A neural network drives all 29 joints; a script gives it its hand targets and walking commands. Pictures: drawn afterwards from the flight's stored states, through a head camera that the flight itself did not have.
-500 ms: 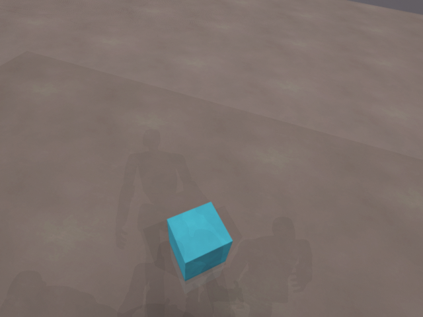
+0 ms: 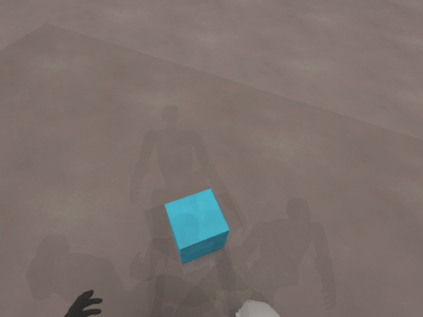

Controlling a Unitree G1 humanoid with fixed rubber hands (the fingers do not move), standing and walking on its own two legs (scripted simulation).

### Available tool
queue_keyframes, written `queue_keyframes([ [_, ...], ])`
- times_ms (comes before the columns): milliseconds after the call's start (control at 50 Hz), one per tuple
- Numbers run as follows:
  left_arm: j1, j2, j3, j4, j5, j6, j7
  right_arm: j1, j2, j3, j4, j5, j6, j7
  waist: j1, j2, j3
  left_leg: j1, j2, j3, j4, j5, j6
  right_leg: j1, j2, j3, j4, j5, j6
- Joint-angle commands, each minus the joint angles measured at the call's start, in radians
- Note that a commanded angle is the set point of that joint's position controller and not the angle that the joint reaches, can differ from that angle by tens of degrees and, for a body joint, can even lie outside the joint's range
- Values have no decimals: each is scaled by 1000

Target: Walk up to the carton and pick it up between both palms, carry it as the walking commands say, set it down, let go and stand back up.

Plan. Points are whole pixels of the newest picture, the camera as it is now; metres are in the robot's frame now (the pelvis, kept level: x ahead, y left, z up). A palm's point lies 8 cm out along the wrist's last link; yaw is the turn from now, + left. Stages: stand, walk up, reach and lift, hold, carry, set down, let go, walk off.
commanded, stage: walk up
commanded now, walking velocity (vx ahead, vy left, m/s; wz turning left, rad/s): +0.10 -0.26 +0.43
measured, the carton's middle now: (196, 227) +0.50 +0.00 -0.65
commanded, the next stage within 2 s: none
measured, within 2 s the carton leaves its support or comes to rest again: neither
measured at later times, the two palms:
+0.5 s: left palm out of the picture +0.02 +0.16 -0.15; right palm (311, 231) +0.28 -0.26 -0.12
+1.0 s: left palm out of the picture +0.03 +0.21 -0.12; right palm (329, 256) +0.23 -0.29 -0.14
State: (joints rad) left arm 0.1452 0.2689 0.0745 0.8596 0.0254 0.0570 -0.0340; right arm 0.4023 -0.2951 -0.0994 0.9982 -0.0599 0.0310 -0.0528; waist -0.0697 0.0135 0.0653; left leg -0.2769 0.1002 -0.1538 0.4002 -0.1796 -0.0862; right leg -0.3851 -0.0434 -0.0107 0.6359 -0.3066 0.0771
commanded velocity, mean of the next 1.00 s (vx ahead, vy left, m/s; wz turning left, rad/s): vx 0.06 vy -0.01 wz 0.22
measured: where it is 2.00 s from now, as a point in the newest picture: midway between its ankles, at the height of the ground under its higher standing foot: outside the picture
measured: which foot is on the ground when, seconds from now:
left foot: down 0.00-0.04, up 0.06-0.40, down 0.42-0.72, up 0.74-1.00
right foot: up 0.00-0.02, down 0.04-0.44, up 0.46-0.72, down 0.74-1.00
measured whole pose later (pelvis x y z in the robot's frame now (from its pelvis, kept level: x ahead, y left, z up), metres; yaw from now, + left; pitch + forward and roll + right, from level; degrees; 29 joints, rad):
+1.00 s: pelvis +0.09 -0.06 +0.00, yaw +13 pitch +0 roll +2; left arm 0.30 0.26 0.07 0.97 0.04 0.02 0.03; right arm 0.17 -0.26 -0.07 0.92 -0.01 0.07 0.03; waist 0.04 0.01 0.05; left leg -0.34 0.02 0.02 0.72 -0.36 -0.05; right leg -0.22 -0.15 -0.06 0.48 -0.25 0.07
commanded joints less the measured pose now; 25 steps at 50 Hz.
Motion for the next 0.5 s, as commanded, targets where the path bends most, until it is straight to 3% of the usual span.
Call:
queue_keyframes([
  [0,202,35,16,1,-12,-13,9,-110,-171,-25,-119,0,-12,1,130,152,-95,-202,63,-68,-19,-164,136,360,25,-61,-264,61,-18],
  [20,283,88,28,28,-6,-27,17,-70,-117,-14,-125,-4,-18,5,155,-5,-145,-279,-18,-3,152,-316,119,467,-52,-7,-341,-14,-19],
  [40,395,209,51,45,-2,-39,14,-61,-29,1,-149,5,-18,16,211,-326,-185,-477,-164,169,481,-535,86,525,-291,274,-473,-444,-67],
  [60,338,264,44,33,2,-50,14,-127,-6,10,-170,26,-16,21,191,-369,-150,-524,-76,151,679,-473,94,384,-425,508,-589,-732,-143],
  [80,222,211,29,20,-1,-60,20,-165,-31,5,-165,17,-22,39,135,-226,-40,-509,-29,113,734,-342,96,269,-397,492,-616,-678,-152],
  [100,174,155,13,25,-1,-72,23,-140,-44,1,-128,14,-23,60,92,-125,-12,-452,-17,114,738,-229,92,233,-316,358,-592,-509,-138],
  [120,137,108,0,27,0,-85,28,-93,-50,-1,-91,15,-24,75,56,-109,-18,-394,-16,133,749,-148,77,241,-247,225,-554,-295,-129],
  [140,162,72,-12,52,2,-100,37,-85,-44,2,-74,13,-24,84,61,-114,-16,-384,-23,155,763,-121,70,261,-217,150,-529,-144,-126],
  [180,216,36,-20,89,5,-114,45,-122,-16,9,-85,14,-18,85,71,-138,2,-374,-34,172,726,-87,65,284,-197,73,-490,96,-139],
  [200,185,30,-29,87,5,-110,56,-157,-5,15,-107,21,-13,75,50,-144,39,-346,-49,180,661,-116,56,274,-194,13,-415,525,-159],
  [220,180,35,-28,90,3,-101,63,-180,9,21,-127,31,-9,66,41,-162,25,-294,-65,190,566,-148,56,284,-180,-43,-342,815,-173],
  [240,205,44,-26,105,6,-94,66,-212,25,30,-143,38,-8,59,57,-189,0,-243,-79,206,478,-163,65,290,-174,-73,-313,880,-179],
  [280,249,57,-29,136,11,-82,66,-273,42,47,-169,49,-2,52,80,-226,-40,-170,-95,223,384,-167,90,308,-195,-55,-269,906,-194],
  [300,270,72,-27,144,13,-86,65,-294,38,51,-173,49,3,52,91,-201,-51,-156,-100,218,359,-163,98,324,-231,-19,-254,945,-201],
  [340,256,68,-24,150,9,-80,68,-291,35,58,-170,54,-2,47,80,-210,-75,-87,-97,210,269,-146,109,332,-227,-5,-225,889,-192],
  [380,253,73,-19,149,3,-77,68,-247,11,53,-151,58,-15,40,64,-124,-83,66,-79,206,60,35,113,289,-227,-6,-153,765,-155],
  [400,260,55,-22,143,-1,-83,67,-216,-36,40,-144,54,-25,34,57,-55,-123,221,-3,141,-9,230,129,221,-189,-33,-88,621,-114],
  [420,279,11,-26,124,-6,-88,68,-174,-118,16,-139,43,-35,27,54,102,-178,422,187,-39,43,731,190,41,-98,-84,38,275,-56],
  [440,272,1,-24,126,-12,-64,74,-137,-105,19,-135,51,-39,22,9,193,-225,427,359,-216,11,915,328,-20,-21,-69,188,-235,-7],
  [460,234,27,-6,123,0,-42,77,-146,-89,16,-126,50,-37,16,20,109,-197,366,350,-188,1,883,360,-11,-27,-6,275,-291,5],
  [480,198,22,-7,104,-3,-39,75,-227,-75,19,-139,53,-31,14,59,134,-153,266,255,-88,-10,808,358,6,-30,1,303,-276,5],
])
